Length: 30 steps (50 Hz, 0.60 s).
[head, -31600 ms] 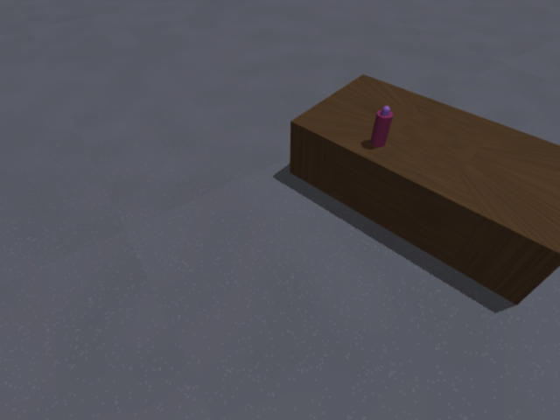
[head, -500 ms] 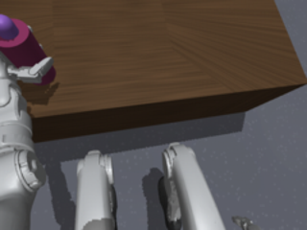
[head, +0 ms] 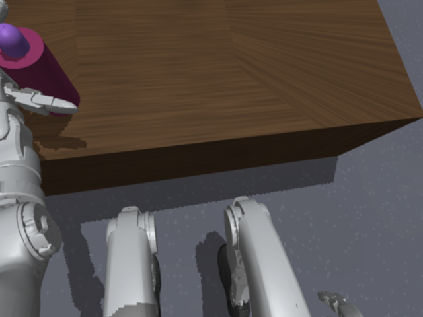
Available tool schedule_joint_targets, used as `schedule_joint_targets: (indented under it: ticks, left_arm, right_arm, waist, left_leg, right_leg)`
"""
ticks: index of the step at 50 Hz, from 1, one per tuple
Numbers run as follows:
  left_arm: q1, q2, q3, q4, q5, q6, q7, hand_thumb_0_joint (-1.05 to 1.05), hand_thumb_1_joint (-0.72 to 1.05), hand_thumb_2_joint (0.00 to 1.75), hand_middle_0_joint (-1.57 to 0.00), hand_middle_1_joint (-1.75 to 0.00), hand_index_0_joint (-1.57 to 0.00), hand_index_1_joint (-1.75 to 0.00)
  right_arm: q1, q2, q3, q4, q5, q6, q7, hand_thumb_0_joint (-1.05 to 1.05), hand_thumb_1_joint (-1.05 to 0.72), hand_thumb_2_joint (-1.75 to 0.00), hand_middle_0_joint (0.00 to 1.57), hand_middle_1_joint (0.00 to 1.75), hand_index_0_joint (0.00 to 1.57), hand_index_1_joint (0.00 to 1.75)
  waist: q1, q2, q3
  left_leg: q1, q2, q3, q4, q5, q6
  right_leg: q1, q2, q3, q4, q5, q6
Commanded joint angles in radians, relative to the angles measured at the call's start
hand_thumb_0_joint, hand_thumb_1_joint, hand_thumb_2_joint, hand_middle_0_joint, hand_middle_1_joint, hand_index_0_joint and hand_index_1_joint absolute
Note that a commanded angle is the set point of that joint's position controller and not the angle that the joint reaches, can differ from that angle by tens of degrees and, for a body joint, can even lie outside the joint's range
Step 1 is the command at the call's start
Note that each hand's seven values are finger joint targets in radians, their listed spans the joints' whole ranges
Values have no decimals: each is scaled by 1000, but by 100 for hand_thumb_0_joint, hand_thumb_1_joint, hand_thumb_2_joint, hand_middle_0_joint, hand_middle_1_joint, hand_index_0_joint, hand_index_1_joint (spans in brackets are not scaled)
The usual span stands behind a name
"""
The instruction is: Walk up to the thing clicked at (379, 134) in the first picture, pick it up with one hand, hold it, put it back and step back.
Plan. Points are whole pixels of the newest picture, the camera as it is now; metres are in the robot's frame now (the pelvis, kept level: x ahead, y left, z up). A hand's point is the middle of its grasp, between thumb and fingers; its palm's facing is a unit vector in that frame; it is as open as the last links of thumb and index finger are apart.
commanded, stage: withdraw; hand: left
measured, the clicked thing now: (37, 72) +0.53 +0.26 +0.01
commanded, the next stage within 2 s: rise in 0.24 s
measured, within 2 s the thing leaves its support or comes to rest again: neither
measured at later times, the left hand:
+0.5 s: hand out of the picture +0.52 +0.33 +0.12, palm faces +0.29 -0.93 -0.23, open 17.4 cm
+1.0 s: hand out of the picture +0.40 +0.31 +0.18, palm faces +0.26 -0.89 -0.37, open 17.3 cm
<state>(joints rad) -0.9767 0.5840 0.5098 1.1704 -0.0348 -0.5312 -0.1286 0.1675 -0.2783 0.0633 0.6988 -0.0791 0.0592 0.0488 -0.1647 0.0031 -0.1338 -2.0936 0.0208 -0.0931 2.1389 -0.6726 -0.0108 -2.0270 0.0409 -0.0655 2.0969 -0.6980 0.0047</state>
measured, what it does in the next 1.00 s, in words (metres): rises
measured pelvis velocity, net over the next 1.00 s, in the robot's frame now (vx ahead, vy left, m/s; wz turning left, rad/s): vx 0.06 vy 0.02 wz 0.06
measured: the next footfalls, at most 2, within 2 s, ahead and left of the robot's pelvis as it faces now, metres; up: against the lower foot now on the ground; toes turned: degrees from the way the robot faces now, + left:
none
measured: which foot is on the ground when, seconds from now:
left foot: down 0.00-1.00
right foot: down 0.00-1.00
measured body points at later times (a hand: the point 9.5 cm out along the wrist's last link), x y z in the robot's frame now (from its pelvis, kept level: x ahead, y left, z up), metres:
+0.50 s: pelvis +0.01 +0.00 +0.11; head +0.21 +0.05 +0.51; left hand +0.50 +0.38 +0.14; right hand +0.08 -0.27 -0.01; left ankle +0.08 +0.13 -0.38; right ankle +0.08 -0.12 -0.38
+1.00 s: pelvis +0.06 +0.02 +0.28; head +0.17 +0.05 +0.71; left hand +0.38 +0.36 +0.21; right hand +0.13 -0.25 +0.16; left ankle +0.08 +0.13 -0.38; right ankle +0.08 -0.12 -0.38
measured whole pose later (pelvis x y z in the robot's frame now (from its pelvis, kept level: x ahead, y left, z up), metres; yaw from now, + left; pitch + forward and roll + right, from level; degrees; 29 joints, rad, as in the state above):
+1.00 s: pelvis +0.06 +0.02 +0.28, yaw +3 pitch +20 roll -4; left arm -0.42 0.44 0.26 1.00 0.04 -0.01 0.10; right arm 0.32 -0.25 0.03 0.64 0.04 0.08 -0.05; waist -0.10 0.01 -0.12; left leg -1.00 0.04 -0.04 1.13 -0.48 0.01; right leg -0.93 0.04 -0.02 1.05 -0.47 0.01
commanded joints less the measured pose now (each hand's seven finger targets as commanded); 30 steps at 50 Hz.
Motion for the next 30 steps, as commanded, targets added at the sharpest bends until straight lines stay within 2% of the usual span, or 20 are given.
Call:
schedule_joint_targets:
  ticks: [1,2,4,6,8,10,11,13,15,17,18,19,20,21,23,24,25,26,27,30]
  left_arm:
    - [-406,314,40,-277,-14,-56,-8,0,-61,8,-13,-11,-14,-10]
    - [-394,351,70,-289,-17,-47,-8,0,-61,6,-12,-9,-13,-8]
    - [-426,415,96,-359,-16,-34,-6,0,-61,5,-9,-6,-9,-6]
    - [-415,409,87,-367,-18,-6,-15,0,-61,3,-8,-5,-8,-4]
    - [-403,420,89,-360,-20,27,-24,0,-61,3,-7,-4,-8,-3]
    - [-378,444,94,-360,-19,56,-42,0,-61,2,-6,-3,-7,-2]
    - [-380,436,81,-358,-24,70,-51,0,-61,1,-5,-3,-7,-1]
    - [-344,361,36,-312,-42,104,-78,0,-61,0,-5,-3,-7,-1]
    - [-310,378,53,-280,-55,125,-92,0,-61,0,-3,-2,-6,0]
    - [-248,320,24,-187,-59,144,-105,0,-61,0,-4,-2,-7,0]
    - [-283,329,22,-243,-60,138,-107,0,-53,7,-3,-3,-3,-2]
    - [-275,549,54,-254,86,202,-48,0,-46,5,-6,-4,-6,-4]
    - [-326,477,19,-297,69,232,-17,0,-46,6,-6,-5,-6,-4]
    - [-309,432,1,-270,76,254,-3,0,-44,6,-5,-4,-5,-4]
    - [-255,477,17,-258,109,287,32,0,-47,6,-6,-5,-6,-4]
    - [-240,523,42,-247,125,301,57,0,-48,5,-7,-5,-7,-4]
    - [-216,610,91,-252,141,312,79,0,-50,7,-8,-6,-7,-6]
    - [-237,617,85,-261,150,322,96,0,-51,8,-5,-6,-5,-6]
    - [-238,589,65,-264,150,330,110,0,-52,7,-5,-6,-5,-6]
    - [-224,492,-6,-177,157,360,150,0,-52,7,-5,-6,-5,-6]
  right_arm:
    - [202,-221,-75,-27,2,-1,-15,0,-90,-90,20,30,20,30]
    - [206,-228,-78,-30,6,2,-18,0,-91,-90,20,30,20,30]
    - [218,-226,-79,-40,11,10,-23,0,-91,-90,20,30,20,30]
    - [222,-225,-82,-45,19,14,-28,0,-91,-90,20,30,20,30]
    - [223,-224,-84,-53,30,15,-39,0,-91,-90,20,30,20,30]
    - [227,-227,-85,-52,36,16,-48,0,-91,-90,20,30,20,30]
    - [227,-225,-85,-54,43,13,-52,0,-91,-90,20,30,20,30]
    - [227,-223,-84,-70,55,3,-57,0,-90,-90,20,30,20,30]
    - [230,-221,-81,-60,60,-5,-63,0,-90,-90,20,30,20,30]
    - [226,-211,-73,-65,62,-18,-65,0,-89,-89,20,30,20,30]
    - [227,-208,-74,-61,62,-23,-65,0,-81,-88,20,30,20,30]
    - [236,-217,-84,-70,62,5,-62,0,-87,-90,20,30,20,30]
    - [217,-205,-79,-106,68,15,-60,0,-88,-90,20,30,20,30]
    - [230,-199,-81,-104,72,21,-56,0,-85,-89,20,30,20,30]
    - [220,-195,-82,-104,77,28,-56,0,-88,-90,20,30,20,30]
    - [243,-197,-83,-88,75,34,-57,0,-91,-91,20,30,20,30]
    - [252,-200,-83,-74,75,43,-59,0,-91,-91,20,30,20,30]
    - [253,-196,-79,-79,78,47,-59,0,-90,-90,20,30,20,30]
    - [244,-185,-77,-88,78,49,-60,0,-89,-90,20,30,20,30]
    - [244,-181,-76,-81,77,40,-67,0,-89,-90,20,30,20,30]
  waist:
    - [10,257,-730]
    - [29,256,-753]
    - [34,282,-818]
    - [27,286,-821]
    - [12,264,-782]
    - [19,272,-771]
    - [12,273,-753]
    - [-14,222,-713]
    - [-4,204,-676]
    - [-18,142,-592]
    - [-12,148,-568]
    - [45,208,-663]
    - [21,203,-694]
    - [8,197,-694]
    - [20,193,-667]
    - [30,195,-661]
    - [47,196,-681]
    - [39,219,-685]
    - [40,221,-693]
    - [14,262,-603]
  left_leg:
    - [560,-3,30,-260,205,32]
    - [589,-1,23,-272,218,30]
    - [621,-2,30,-281,245,32]
    - [653,1,22,-306,267,32]
    - [649,4,18,-342,215,37]
    - [671,5,16,-375,207,37]
    - [681,6,11,-398,191,36]
    - [693,10,-2,-423,196,40]
    - [692,11,6,-426,229,43]
    - [638,11,10,-435,209,51]
    - [644,12,13,-439,200,52]
    - [790,5,21,-531,245,49]
    - [822,10,18,-548,266,47]
    - [832,10,12,-574,261,46]
    - [876,14,6,-622,253,45]
    - [883,13,15,-634,282,48]
    - [898,12,24,-645,292,52]
    - [950,13,19,-679,313,49]
    - [983,13,24,-701,334,51]
    - [1122,23,2,-793,362,36]
  right_leg:
    - [361,3,-21,-242,226,-50]
    - [358,4,-21,-243,228,-53]
    - [421,3,-12,-258,250,-51]
    - [432,1,-9,-278,265,-52]
    - [436,3,-4,-328,225,-49]
    - [464,0,1,-358,221,-51]
    - [463,-1,0,-375,209,-51]
    - [478,0,-7,-415,218,-47]
    - [506,0,-1,-437,246,-46]
    - [521,2,0,-470,240,-42]
    - [505,3,5,-480,234,-44]
    - [617,1,26,-554,252,-53]
    - [653,4,32,-584,271,-49]
    - [670,5,32,-606,270,-46]
    - [705,7,26,-644,264,-41]
    - [750,7,29,-666,292,-38]
    - [794,7,37,-688,295,-36]
    - [811,7,31,-704,309,-40]
    - [851,8,37,-734,328,-38]
    - [807,11,12,-796,329,-48]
